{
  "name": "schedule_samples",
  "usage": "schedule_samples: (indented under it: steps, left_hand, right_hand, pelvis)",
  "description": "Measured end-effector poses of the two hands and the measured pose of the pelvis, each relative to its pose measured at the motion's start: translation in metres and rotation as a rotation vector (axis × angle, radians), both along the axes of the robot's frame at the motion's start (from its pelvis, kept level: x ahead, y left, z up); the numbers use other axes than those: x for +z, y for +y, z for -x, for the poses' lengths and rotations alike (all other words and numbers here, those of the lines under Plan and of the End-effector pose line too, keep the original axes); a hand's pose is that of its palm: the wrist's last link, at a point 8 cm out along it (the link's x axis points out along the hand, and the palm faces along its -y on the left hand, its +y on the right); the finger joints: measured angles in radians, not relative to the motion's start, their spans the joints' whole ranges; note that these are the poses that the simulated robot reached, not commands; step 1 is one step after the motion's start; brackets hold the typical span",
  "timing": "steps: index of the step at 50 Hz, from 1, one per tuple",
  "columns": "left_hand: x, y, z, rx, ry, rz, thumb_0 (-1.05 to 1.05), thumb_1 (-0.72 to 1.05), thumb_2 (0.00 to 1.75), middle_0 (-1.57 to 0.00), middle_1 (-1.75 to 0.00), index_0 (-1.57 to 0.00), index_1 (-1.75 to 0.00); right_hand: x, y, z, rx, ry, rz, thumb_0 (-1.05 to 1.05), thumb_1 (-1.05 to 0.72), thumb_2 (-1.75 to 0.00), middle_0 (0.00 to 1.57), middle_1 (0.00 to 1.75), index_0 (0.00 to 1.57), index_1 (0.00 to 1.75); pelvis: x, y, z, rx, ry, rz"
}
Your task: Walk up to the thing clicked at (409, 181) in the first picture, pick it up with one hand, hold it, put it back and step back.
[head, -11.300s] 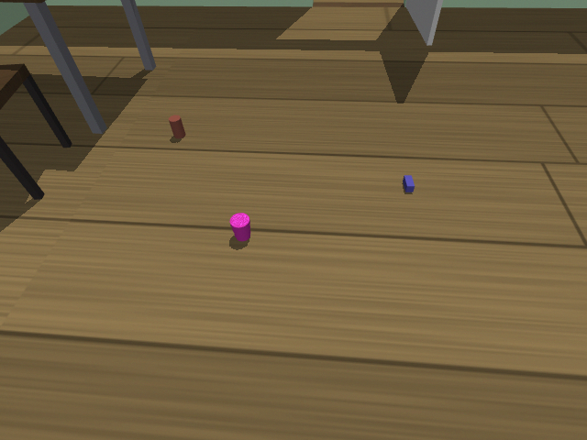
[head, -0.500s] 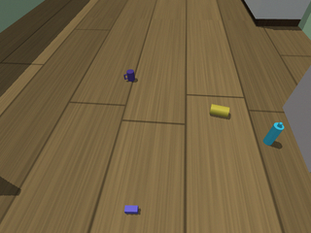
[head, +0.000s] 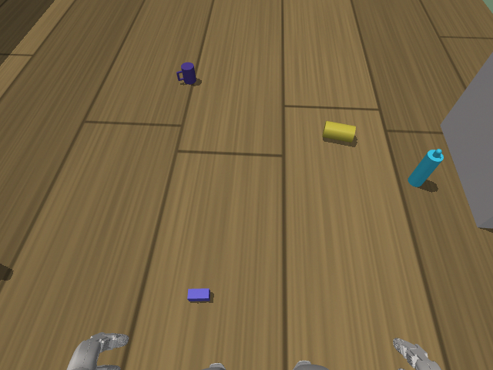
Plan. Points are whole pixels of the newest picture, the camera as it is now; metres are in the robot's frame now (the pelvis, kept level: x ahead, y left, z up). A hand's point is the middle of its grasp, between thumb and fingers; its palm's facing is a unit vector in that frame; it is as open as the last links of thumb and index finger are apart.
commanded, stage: rise first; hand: left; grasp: from above
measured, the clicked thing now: (199, 294) +0.42 +0.20 -0.72
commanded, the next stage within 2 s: none
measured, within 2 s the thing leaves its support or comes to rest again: neither
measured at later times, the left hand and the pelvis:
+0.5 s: hand out of the picture +0.15 +0.27 -0.27, palm faces -0.32 -0.79 -0.53, open 11.6 cm; pelvis -0.02 -0.01 -0.12, yaw +1 degrees
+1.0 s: hand (155, 323) +0.28 +0.28 -0.45, palm faces -0.48 -0.30 -0.83, open 11.7 cm; pelvis -0.09 -0.02 -0.31, yaw -2 degrees
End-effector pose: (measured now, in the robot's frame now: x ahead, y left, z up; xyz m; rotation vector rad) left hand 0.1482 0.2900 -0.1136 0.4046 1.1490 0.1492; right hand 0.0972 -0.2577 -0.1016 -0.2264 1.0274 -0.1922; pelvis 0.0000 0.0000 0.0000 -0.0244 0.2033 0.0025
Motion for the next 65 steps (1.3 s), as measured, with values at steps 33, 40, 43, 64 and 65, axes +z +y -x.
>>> schedule_samples:
  steps: [33, 40, 43, 64, 65]
  left_hand:
    - [-0.179, 0.009, -0.060, -0.552, -0.169, -0.303, 0.00, -0.19, 0.63, -0.47, -0.73, -0.48, -0.73]
    - [-0.234, 0.005, -0.096, -0.691, -0.217, -0.417, 0.00, -0.20, 0.67, -0.43, -0.74, -0.44, -0.74]
    - [-0.253, 0.003, -0.110, -0.761, -0.222, -0.457, 0.00, -0.20, 0.68, -0.44, -0.72, -0.44, -0.72]
    - [-0.341, -0.002, -0.177, -1.016, -0.299, -0.587, 0.00, -0.09, 0.67, -0.44, -0.60, -0.44, -0.60]
    - [-0.345, -0.001, -0.178, -1.025, -0.299, -0.594, 0.00, -0.09, 0.66, -0.45, -0.59, -0.45, -0.59]
  right_hand:
    - [-0.202, -0.022, -0.051, 0.197, -0.124, 0.030, 0.01, -0.96, -0.92, 0.21, 0.30, 0.20, 0.30]
    - [-0.282, -0.027, -0.001, 0.167, 0.014, -0.004, 0.01, -0.95, -0.91, 0.20, 0.30, 0.20, 0.30]
    - [-0.307, -0.028, 0.025, 0.150, 0.072, -0.010, 0.01, -0.95, -0.91, 0.20, 0.30, 0.20, 0.30]
    - [-0.350, -0.035, 0.132, 0.058, 0.362, 0.079, 0.01, -0.90, -0.90, 0.20, 0.30, 0.20, 0.30]
    - [-0.352, -0.035, 0.132, 0.062, 0.369, 0.082, 0.01, -0.90, -0.90, 0.20, 0.30, 0.20, 0.30]
  pelvis:
    - [-0.202, -0.015, 0.046, 0.008, 0.360, 0.001]
    - [-0.259, -0.017, 0.071, -0.003, 0.401, 0.007]
    - [-0.279, -0.018, 0.080, -0.006, 0.409, 0.011]
    - [-0.349, -0.006, 0.095, -0.033, 0.428, 0.067]
    - [-0.351, -0.005, 0.095, -0.033, 0.429, 0.069]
